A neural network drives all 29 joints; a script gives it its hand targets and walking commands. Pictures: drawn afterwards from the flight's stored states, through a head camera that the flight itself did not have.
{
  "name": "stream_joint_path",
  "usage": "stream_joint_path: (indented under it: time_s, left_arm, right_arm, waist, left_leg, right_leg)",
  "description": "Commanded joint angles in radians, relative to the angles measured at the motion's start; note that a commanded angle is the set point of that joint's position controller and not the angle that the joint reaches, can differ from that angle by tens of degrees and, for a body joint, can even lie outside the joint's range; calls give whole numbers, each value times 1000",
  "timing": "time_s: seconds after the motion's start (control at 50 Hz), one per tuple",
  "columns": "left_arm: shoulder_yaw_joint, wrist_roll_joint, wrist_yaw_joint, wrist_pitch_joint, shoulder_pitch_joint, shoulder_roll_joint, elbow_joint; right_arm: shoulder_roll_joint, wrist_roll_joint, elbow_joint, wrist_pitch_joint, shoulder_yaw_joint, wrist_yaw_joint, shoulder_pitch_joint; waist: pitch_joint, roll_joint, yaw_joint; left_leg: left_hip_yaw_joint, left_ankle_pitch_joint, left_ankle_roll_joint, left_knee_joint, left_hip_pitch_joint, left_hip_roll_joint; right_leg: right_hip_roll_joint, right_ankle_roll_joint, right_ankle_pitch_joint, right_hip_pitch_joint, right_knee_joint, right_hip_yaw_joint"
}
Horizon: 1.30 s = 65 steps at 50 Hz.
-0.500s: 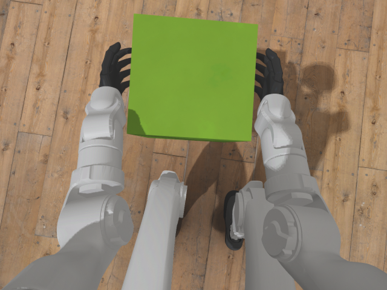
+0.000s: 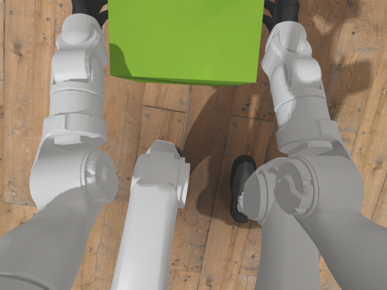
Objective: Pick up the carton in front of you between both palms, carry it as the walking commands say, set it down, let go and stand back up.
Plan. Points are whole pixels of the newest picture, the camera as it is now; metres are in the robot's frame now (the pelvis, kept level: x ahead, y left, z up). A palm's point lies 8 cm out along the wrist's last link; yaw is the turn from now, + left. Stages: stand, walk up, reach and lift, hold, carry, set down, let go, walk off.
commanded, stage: set down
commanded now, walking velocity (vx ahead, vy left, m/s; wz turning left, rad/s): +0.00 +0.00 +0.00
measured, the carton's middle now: (185, 27) +0.52 +0.11 -0.22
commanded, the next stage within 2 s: none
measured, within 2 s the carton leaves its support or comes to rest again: rests again in 0.76 s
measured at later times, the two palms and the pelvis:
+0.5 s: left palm (102, 23) +0.50 +0.26 -0.20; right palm (272, 29) +0.54 -0.04 -0.20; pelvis +0.01 +0.00 -0.04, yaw +0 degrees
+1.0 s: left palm (101, 27) +0.50 +0.27 -0.22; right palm (270, 27) +0.55 -0.04 -0.21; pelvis +0.00 +0.00 -0.05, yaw +1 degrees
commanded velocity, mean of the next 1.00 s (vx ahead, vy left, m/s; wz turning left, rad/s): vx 0.00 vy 0.00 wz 0.00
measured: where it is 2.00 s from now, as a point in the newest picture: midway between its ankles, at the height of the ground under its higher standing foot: (202, 196)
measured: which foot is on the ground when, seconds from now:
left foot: down 0.00-1.00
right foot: down 0.00-1.00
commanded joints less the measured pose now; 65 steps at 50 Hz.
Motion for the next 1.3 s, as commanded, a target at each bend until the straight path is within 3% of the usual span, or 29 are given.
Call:
stream_joint_path:
  time_s: [0.0,0.02,0.04,0.1,0.18,0.2,0.22,0.28,0.36,0.38,0.44,0.46,0.48,0.56,0.58,0.6,0.62,0.72,0.74,0.84,0.86,0.9,1.02,1.1,1.12,1.14,1.2,1.22,1.28]
  left_arm:
    - [-452,-126,-263,-36,-610,-788,-114]
    - [-475,-170,-255,-35,-582,-870,-62]
    - [-467,-143,-244,-47,-640,-811,-76]
    - [-502,-183,-244,-58,-649,-826,-96]
    - [-541,-279,-236,-76,-722,-861,-148]
    - [-529,-251,-242,-73,-710,-861,-121]
    - [-537,-263,-240,-77,-732,-806,-159]
    - [-461,-211,-245,-79,-623,-826,-92]
    - [-469,-195,-259,-81,-611,-874,-56]
    - [-417,-169,-262,-75,-534,-802,-18]
    - [-449,-203,-277,-86,-603,-853,-48]
    - [-415,-167,-278,-77,-609,-794,18]
    - [-408,-210,-276,-85,-636,-817,7]
    - [-396,-209,-275,-110,-720,-748,-36]
    - [-419,-189,-278,-97,-658,-770,-5]
    - [-409,-203,-282,-95,-667,-780,33]
    - [-407,-175,-282,-94,-733,-698,-3]
    - [-348,-148,-287,-101,-601,-707,60]
    - [-340,-149,-281,-98,-656,-681,82]
    - [-290,-145,-288,-108,-622,-669,124]
    - [-336,-135,-278,-120,-610,-607,71]
    - [-269,-138,-279,-109,-627,-645,149]
    - [-277,-119,-289,-106,-563,-610,190]
    - [-255,-105,-269,-118,-533,-508,203]
    - [-233,-94,-258,-127,-513,-530,210]
    - [-248,-121,-245,-133,-560,-446,182]
    - [-169,-93,-177,-165,-459,-210,212]
    - [-137,-97,-127,-183,-412,-89,269]
    - [-89,-134,-3,-241,-366,293,310]
  right_arm:
    - [811,116,-13,1,425,211,-608]
    - [775,103,-9,-23,431,213,-613]
    - [827,119,-26,-23,443,216,-631]
    - [784,135,3,-25,431,227,-615]
    - [801,176,-50,-40,534,218,-701]
    - [833,200,-93,-45,528,225,-706]
    - [845,189,-41,-23,505,233,-674]
    - [861,178,12,-28,507,238,-608]
    - [865,132,59,-33,430,248,-567]
    - [824,139,56,-27,411,251,-585]
    - [782,105,75,-48,414,236,-614]
    - [801,147,59,-52,428,244,-630]
    - [787,124,60,-55,400,242,-632]
    - [790,125,130,-55,413,234,-618]
    - [755,134,96,-64,401,236,-625]
    - [774,90,170,-55,372,240,-594]
    - [748,118,147,-43,361,249,-634]
    - [685,14,254,-54,255,260,-472]
    - [705,64,178,-59,320,267,-566]
    - [631,37,254,-56,286,256,-530]
    - [633,68,238,-60,317,254,-528]
    - [598,37,254,-62,280,253,-572]
    - [567,5,289,-51,256,261,-513]
    - [516,-6,314,-62,199,261,-451]
    - [487,21,293,-74,211,258,-458]
    - [490,22,306,-65,231,255,-442]
    - [163,1,265,-112,154,182,-386]
    - [8,-21,314,-123,111,145,-347]
    - [-312,100,276,-158,139,44,-384]
  waist:
    - [-1199,101,113]
    - [-1226,109,51]
    - [-1250,70,115]
    - [-1242,153,85]
    - [-1295,40,53]
    - [-1325,53,145]
    - [-1295,14,81]
    - [-1210,27,147]
    - [-1110,31,88]
    - [-1040,44,152]
    - [-1029,8,71]
    - [-1028,18,147]
    - [-993,-7,64]
    - [-1027,-57,84]
    - [-951,27,124]
    - [-900,-34,29]
    - [-913,33,127]
    - [-755,2,10]
    - [-758,21,92]
    - [-687,11,39]
    - [-685,15,99]
    - [-655,15,38]
    - [-596,5,20]
    - [-595,30,14]
    - [-590,69,89]
    - [-578,13,26]
    - [-601,47,72]
    - [-606,14,0]
    - [-667,73,86]
  left_leg:
    - [53,359,-32,-183,764,-56]
    - [48,342,-49,-191,755,-66]
    - [47,393,-42,-162,781,-63]
    - [68,414,-51,-110,740,-54]
    - [55,454,-47,-76,726,-62]
    - [69,494,-37,-68,722,-74]
    - [38,500,-39,-92,738,-62]
    - [69,452,-26,-83,718,-79]
    - [78,395,-43,-87,559,-79]
    - [61,385,-21,-99,570,-76]
    - [69,375,-32,-52,480,-75]
    - [72,345,-15,-49,494,-62]
    - [44,341,-12,-61,474,-70]
    - [52,322,-4,-49,480,-65]
    - [73,321,-7,-51,460,-64]
    - [38,284,-11,-55,446,-64]
    - [42,271,-2,-53,465,-55]
    - [24,256,-5,-57,357,-72]
    - [37,224,-4,-49,415,-51]
    - [51,166,-14,-26,339,-57]
    - [35,260,-6,-33,322,-53]
    - [42,189,-3,-42,302,-64]
    - [44,161,-11,-8,297,-49]
    - [24,162,-2,-12,301,-53]
    - [32,189,4,-12,321,-50]
    - [18,157,-2,-22,383,-33]
    - [23,154,-16,-28,326,-25]
    - [27,152,-31,-53,415,-19]
    - [19,200,-39,-29,448,16]
  right_leg:
    - [112,-9,154,505,-45,-90]
    - [111,-12,165,517,-29,-125]
    - [117,-5,177,502,-10,-96]
    - [102,-18,237,544,30,-91]
    - [102,-23,278,603,59,-102]
    - [112,-26,295,611,64,-70]
    - [114,-15,284,589,69,-110]
    - [128,-1,212,459,53,-108]
    - [135,-16,245,506,55,-100]
    - [119,-23,205,448,60,-91]
    - [107,-31,234,504,49,-70]
    - [113,-22,219,466,61,-59]
    - [112,-28,210,468,59,-82]
    - [108,-25,208,486,67,-83]
    - [102,-38,204,458,67,-61]
    - [101,-26,176,450,69,-90]
    - [103,-35,154,418,76,-54]
    - [99,-38,159,369,72,-88]
    - [85,-21,141,370,83,-63]
    - [95,-34,98,401,77,-71]
    - [86,-32,188,391,109,-55]
    - [90,-44,120,409,71,-49]
    - [76,-32,82,367,82,-57]
    - [82,-46,92,352,97,-53]
    - [74,-48,95,336,91,-27]
    - [69,-30,63,377,89,-64]
    - [49,-13,113,400,104,-64]
    - [47,-4,87,460,91,-84]
    - [17,10,117,466,104,-49]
